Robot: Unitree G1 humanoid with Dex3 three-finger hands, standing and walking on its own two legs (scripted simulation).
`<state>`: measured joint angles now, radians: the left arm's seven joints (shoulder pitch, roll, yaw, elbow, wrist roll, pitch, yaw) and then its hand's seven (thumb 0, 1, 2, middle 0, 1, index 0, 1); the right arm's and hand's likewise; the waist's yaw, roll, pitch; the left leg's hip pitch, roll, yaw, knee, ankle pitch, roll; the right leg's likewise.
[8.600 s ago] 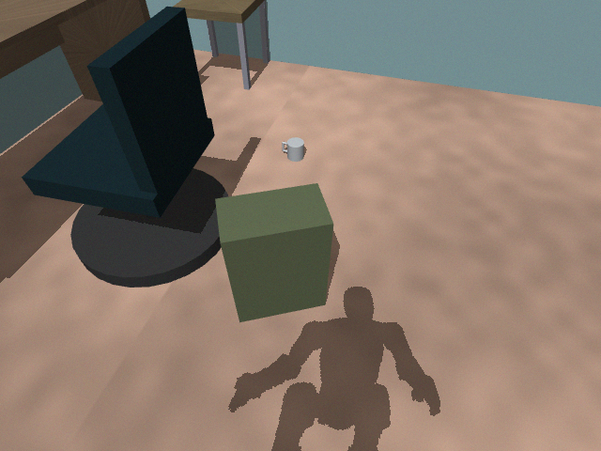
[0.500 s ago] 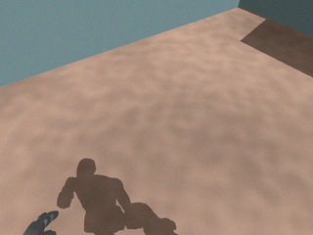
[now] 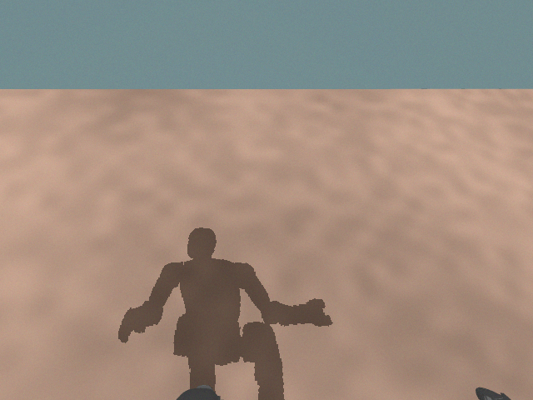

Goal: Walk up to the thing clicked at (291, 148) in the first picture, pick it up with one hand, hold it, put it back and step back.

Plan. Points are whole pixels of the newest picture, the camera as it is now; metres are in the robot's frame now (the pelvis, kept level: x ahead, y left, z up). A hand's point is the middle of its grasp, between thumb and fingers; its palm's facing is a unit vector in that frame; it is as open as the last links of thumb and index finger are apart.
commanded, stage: walk up
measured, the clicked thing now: out of the picture +0.60 +1.31 -0.70
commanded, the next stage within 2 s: none
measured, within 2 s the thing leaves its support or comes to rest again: neither
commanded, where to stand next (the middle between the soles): +0.14 -0.04 m, yaw +60 degrees
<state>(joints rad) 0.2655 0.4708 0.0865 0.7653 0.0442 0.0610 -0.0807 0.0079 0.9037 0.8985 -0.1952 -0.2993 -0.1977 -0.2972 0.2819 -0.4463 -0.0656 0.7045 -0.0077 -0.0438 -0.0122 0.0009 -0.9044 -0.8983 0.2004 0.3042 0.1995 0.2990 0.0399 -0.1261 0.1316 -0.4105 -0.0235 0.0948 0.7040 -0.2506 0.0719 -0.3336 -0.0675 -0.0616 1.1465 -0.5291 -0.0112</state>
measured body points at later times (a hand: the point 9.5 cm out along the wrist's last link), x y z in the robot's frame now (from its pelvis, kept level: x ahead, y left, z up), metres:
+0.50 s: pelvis +0.07 -0.12 +0.00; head +0.13 -0.13 +0.45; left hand +0.05 +0.21 -0.08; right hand +0.32 -0.37 -0.11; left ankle +0.03 +0.03 -0.65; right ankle +0.19 -0.22 -0.71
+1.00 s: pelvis +0.08 -0.12 +0.00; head +0.10 -0.10 +0.44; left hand -0.11 +0.16 -0.11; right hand +0.38 -0.28 -0.11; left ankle +0.00 -0.01 -0.69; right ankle +0.20 -0.17 -0.71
